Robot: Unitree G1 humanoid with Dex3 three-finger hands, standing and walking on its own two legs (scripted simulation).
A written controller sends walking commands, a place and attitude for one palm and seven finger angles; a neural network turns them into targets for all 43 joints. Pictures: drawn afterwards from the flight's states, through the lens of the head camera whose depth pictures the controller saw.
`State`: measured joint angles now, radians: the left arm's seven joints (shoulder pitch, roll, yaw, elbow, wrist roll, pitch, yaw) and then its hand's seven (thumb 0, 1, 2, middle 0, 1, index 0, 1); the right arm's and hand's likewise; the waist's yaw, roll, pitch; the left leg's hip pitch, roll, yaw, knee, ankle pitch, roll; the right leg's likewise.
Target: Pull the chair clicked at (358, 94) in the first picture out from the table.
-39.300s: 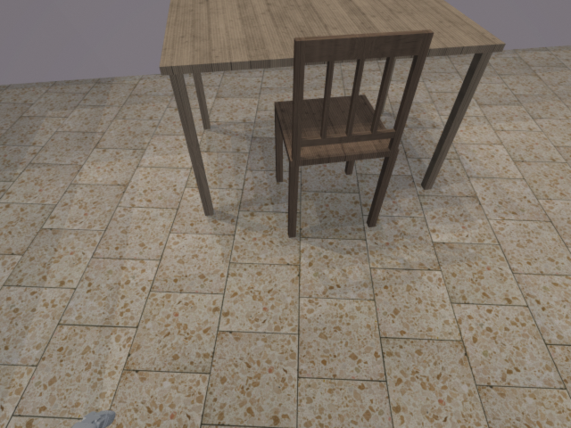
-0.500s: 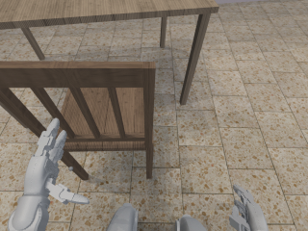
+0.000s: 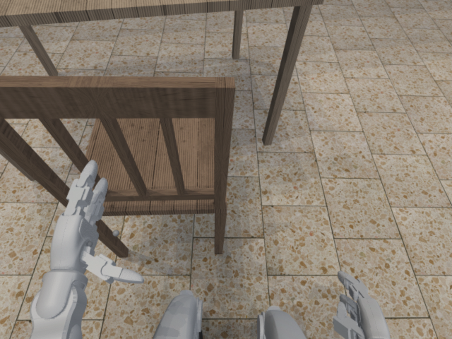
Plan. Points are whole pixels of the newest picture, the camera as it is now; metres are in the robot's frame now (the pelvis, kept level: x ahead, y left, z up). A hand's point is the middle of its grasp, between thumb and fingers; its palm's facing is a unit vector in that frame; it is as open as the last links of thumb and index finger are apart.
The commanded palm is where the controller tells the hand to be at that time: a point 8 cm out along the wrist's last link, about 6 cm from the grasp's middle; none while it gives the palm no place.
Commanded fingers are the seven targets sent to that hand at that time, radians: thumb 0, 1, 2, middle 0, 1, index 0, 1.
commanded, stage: aim the fingers beside a spindle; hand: left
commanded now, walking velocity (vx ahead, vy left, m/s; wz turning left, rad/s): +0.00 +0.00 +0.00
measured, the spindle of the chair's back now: (128, 161) +0.43 +0.22 +0.00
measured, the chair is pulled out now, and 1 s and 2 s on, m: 0.27 0.27 0.27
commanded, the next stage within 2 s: push the fingers through the gap in 1.10 s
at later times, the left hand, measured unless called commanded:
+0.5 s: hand (132, 225) +0.30 +0.18 +0.01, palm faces +0.05 -1.00 -0.02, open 16.9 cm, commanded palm +0.27 +0.23 +0.02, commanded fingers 0.00 -0.50 0.30 -0.06 -0.08 -0.06 -0.08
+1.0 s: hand (132, 228) +0.29 +0.18 +0.01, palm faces +0.05 -1.00 -0.03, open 17.0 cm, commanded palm +0.27 +0.24 +0.02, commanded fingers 0.00 -0.50 0.30 -0.06 -0.08 -0.06 -0.08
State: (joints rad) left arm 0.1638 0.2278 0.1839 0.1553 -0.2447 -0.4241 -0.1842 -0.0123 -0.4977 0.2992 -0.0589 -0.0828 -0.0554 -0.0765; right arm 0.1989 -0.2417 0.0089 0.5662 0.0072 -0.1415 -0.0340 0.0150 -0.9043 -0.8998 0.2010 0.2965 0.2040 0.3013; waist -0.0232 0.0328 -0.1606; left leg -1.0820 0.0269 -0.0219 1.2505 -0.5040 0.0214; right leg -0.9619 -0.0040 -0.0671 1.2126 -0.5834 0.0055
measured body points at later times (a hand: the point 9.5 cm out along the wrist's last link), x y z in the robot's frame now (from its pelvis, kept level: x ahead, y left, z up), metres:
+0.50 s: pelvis +0.00 +0.00 -0.01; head +0.10 +0.02 +0.43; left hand +0.29 +0.23 +0.02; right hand +0.18 -0.24 -0.11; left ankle +0.05 +0.10 -0.63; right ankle +0.00 -0.13 -0.63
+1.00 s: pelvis +0.00 -0.01 -0.01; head +0.10 +0.01 +0.42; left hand +0.29 +0.23 +0.02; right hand +0.18 -0.25 -0.11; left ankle +0.05 +0.10 -0.63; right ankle +0.00 -0.13 -0.63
